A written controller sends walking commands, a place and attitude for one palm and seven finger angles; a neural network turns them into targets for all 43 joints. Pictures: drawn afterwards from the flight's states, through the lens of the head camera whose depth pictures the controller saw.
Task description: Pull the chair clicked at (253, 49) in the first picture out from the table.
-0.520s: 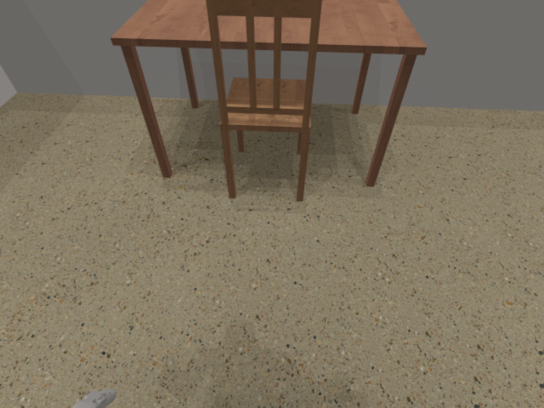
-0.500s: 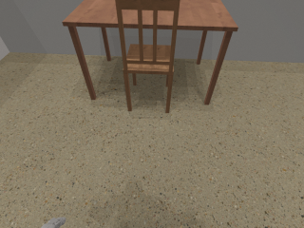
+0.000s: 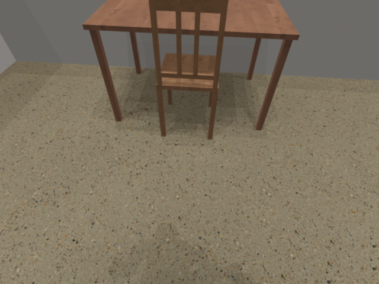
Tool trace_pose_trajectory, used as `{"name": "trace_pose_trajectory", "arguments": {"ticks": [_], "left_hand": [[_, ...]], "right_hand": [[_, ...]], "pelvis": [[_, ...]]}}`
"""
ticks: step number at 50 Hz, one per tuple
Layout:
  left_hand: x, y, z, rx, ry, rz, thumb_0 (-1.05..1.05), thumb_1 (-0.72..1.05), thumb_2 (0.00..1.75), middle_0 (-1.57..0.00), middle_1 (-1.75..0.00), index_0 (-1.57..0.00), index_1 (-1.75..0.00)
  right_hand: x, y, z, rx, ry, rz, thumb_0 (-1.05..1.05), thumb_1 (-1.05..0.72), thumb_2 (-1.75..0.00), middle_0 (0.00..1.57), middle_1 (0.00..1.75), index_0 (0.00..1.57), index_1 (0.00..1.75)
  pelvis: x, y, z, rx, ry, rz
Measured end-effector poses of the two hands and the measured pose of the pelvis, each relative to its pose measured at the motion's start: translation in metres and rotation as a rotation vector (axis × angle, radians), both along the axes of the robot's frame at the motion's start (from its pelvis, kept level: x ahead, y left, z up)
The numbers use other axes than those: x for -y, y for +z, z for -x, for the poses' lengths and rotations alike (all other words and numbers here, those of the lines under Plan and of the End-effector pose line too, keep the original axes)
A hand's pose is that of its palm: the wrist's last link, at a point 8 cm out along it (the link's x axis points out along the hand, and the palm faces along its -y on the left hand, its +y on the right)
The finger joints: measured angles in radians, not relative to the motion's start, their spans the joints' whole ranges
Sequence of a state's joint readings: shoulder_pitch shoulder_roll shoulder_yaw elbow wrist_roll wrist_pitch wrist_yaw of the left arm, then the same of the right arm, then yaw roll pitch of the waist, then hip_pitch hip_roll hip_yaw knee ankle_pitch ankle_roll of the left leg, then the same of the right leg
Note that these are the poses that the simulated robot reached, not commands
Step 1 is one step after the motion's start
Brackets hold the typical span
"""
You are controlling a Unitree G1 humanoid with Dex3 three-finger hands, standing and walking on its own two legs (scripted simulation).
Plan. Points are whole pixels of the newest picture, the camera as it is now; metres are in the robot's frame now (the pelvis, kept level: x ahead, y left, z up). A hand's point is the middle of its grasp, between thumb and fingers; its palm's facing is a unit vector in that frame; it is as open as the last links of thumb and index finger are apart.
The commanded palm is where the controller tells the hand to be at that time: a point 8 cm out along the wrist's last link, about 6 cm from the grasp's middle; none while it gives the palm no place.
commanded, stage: stand and wait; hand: left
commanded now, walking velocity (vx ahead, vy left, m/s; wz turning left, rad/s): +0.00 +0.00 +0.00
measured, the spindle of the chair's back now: (179, 45) +1.24 +0.13 -0.07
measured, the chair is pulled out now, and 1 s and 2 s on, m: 0.00 0.00 0.00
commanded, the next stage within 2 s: look at it before walking up in 0.30 s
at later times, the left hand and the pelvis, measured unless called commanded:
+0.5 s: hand out of the picture +0.07 +0.25 -0.15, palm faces -0.03 -0.95 -0.32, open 7.4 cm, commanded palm none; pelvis -0.01 +0.00 +0.00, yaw +0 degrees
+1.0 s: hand out of the picture +0.06 +0.25 -0.16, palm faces -0.03 -0.95 -0.32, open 7.4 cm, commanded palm none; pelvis -0.01 +0.00 +0.00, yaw +0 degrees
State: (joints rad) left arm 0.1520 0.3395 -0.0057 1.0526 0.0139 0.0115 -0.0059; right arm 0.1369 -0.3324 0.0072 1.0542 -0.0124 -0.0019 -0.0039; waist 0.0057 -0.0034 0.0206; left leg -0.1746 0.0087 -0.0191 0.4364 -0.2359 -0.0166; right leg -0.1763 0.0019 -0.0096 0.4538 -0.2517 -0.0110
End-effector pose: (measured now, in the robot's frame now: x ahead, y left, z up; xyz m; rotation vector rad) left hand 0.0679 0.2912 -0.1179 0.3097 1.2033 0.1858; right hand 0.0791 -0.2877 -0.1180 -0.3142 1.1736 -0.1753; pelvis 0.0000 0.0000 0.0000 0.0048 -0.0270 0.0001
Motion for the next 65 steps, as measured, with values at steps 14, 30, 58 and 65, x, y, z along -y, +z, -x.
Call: {"name": "trace_pose_trajectory", "arguments": {"ticks": [14,30,58,65], "left_hand": [[-0.002,-0.001,0.011,-0.023,0.004,0.001,0.01,0.90,0.90,-0.20,-0.30,-0.20,-0.30],[0.000,0.001,0.006,0.001,-0.005,0.010,0.01,0.90,0.90,-0.20,-0.30,-0.21,-0.30],[0.008,-0.010,0.021,-0.064,0.019,0.039,0.00,0.90,0.90,-0.20,-0.30,-0.20,-0.30],[0.027,-0.038,0.041,-0.166,0.071,0.148,0.00,0.90,0.90,-0.20,-0.30,-0.20,-0.30]], "right_hand": [[0.001,-0.001,0.020,-0.042,-0.017,-0.001,0.01,-0.91,-0.90,0.20,0.30,0.20,0.30],[-0.003,0.002,0.016,-0.024,-0.013,-0.004,0.01,-0.91,-0.90,0.20,0.30,0.20,0.30],[-0.017,-0.006,0.018,-0.064,-0.023,-0.030,0.01,-0.91,-0.90,0.20,0.30,0.20,0.30],[-0.051,-0.021,0.035,-0.146,-0.075,-0.072,0.01,-0.91,-0.90,0.20,0.30,0.20,0.30]], "pelvis": [[-0.001,0.002,0.006,0.002,0.000,0.001],[-0.003,0.003,0.009,0.003,0.001,0.002],[-0.005,0.002,-0.005,-0.008,-0.011,0.005],[-0.018,-0.009,-0.038,-0.021,-0.020,0.029]]}}
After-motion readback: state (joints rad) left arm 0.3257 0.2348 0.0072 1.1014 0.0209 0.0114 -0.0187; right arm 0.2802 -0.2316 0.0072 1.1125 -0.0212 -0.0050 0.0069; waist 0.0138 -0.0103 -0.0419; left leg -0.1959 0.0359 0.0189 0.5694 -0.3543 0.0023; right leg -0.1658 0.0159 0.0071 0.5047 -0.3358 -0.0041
